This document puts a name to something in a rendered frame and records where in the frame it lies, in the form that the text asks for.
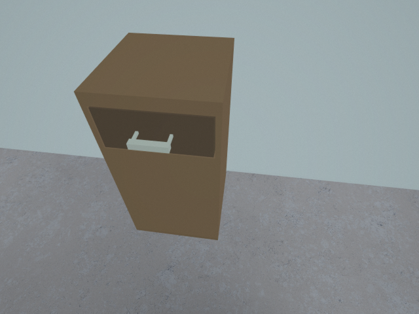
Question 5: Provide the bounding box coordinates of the handle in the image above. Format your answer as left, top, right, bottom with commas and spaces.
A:
126, 131, 173, 154

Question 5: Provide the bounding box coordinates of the drawer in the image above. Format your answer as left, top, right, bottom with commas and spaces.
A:
89, 107, 215, 158

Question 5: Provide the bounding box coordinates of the cabinet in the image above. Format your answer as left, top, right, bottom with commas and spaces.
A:
74, 33, 234, 240

